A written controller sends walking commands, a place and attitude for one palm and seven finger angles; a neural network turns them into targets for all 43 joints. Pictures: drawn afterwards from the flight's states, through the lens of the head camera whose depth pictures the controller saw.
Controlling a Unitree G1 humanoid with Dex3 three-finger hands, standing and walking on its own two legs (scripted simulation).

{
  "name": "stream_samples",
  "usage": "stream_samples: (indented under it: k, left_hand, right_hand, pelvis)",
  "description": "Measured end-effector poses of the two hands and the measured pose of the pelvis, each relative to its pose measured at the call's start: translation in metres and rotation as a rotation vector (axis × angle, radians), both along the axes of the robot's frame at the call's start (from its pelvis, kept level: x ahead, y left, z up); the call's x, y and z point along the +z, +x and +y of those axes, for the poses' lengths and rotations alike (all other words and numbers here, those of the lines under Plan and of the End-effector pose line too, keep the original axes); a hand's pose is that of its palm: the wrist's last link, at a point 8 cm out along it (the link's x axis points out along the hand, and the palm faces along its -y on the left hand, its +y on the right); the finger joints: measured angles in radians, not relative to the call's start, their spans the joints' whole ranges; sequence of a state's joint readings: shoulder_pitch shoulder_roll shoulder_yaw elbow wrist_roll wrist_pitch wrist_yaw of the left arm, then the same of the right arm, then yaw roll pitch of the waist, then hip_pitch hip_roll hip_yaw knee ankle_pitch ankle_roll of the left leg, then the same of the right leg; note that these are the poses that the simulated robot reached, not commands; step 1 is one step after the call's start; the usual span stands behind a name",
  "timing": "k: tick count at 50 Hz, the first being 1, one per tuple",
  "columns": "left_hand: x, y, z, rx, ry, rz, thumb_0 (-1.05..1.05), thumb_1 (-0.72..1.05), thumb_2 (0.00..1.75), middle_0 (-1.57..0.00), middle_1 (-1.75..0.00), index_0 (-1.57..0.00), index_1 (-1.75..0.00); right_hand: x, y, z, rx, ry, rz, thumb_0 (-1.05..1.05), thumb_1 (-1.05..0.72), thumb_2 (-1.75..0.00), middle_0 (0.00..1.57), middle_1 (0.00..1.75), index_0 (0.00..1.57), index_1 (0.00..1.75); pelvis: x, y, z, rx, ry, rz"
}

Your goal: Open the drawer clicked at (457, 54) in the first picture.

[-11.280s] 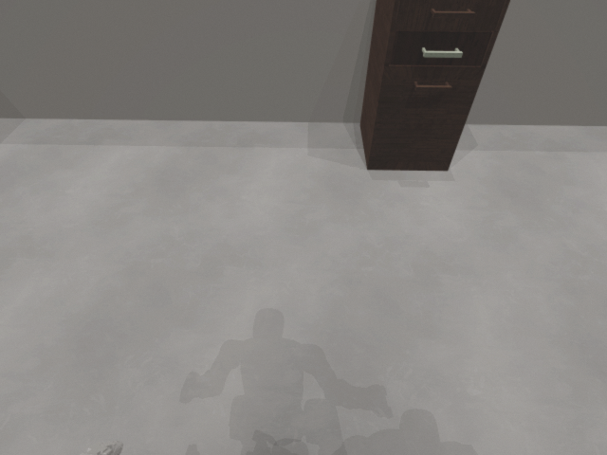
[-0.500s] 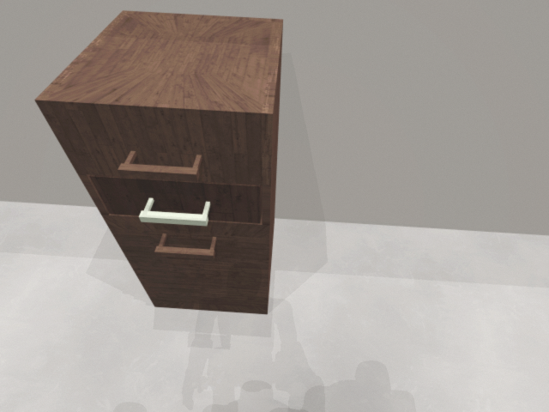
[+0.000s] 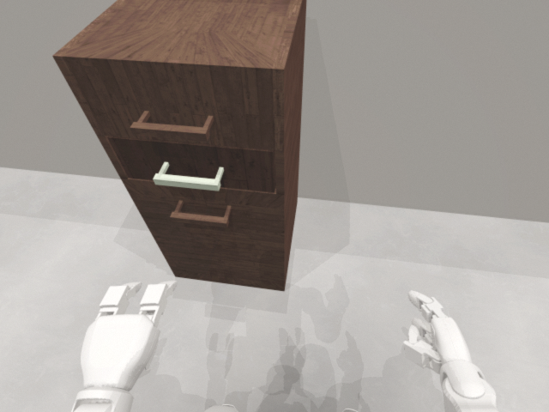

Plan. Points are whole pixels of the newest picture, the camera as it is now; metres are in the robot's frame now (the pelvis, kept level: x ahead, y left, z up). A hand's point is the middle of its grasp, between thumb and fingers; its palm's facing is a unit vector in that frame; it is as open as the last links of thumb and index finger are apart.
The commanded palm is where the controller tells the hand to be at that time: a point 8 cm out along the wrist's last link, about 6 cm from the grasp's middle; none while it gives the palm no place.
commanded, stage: raise the hand with hooked fingers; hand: left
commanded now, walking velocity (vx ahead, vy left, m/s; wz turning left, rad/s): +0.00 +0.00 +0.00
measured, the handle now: (189, 175) +0.59 +0.31 -0.08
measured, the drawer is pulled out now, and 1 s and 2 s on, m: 0.00 0.00 0.00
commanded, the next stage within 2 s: move the hooked fingers above the handle in 1.36 s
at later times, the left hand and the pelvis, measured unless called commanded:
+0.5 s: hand (122, 273) +0.26 +0.27 +0.05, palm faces +0.07 -0.09 -0.99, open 12.2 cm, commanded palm +0.24 +0.26 +0.12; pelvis +0.01 +0.03 +0.03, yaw +0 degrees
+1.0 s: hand (114, 210) +0.32 +0.28 +0.12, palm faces +0.04 -0.06 -1.00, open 13.8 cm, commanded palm +0.30 +0.28 +0.17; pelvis +0.02 +0.03 +0.05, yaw +2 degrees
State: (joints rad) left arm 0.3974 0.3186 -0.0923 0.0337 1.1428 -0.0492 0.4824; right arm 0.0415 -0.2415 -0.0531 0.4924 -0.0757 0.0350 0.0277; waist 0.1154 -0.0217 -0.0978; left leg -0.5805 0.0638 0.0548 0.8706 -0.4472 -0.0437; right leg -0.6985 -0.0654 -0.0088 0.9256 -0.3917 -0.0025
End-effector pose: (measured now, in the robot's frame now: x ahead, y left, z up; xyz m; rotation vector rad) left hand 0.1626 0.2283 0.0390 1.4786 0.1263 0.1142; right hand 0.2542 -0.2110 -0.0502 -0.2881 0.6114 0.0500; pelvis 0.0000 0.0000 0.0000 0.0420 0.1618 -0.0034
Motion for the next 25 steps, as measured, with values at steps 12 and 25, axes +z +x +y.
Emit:
stream_samples:
  k: [12,25]
  left_hand:
    - [0.044,0.053,0.021,0.014,-0.015,0.010,0.01,0.18,0.59,-0.27,-0.76,-0.27,-0.76]
    - [0.068,0.076,0.040,-0.042,0.002,-0.072,0.00,-0.12,0.46,-0.29,-0.95,-0.29,-0.96]
  right_hand:
    - [-0.035,-0.067,0.022,-0.061,0.059,0.218,0.01,-0.90,-0.90,0.20,0.30,0.20,0.30]
    - [-0.030,-0.092,-0.007,-0.172,-0.024,0.276,0.01,-0.90,-0.90,0.20,0.30,0.20,0.30]
  pelvis:
    - [0.016,0.002,0.007,0.020,-0.023,-0.047]
    - [0.026,0.007,0.026,0.011,-0.030,-0.060]
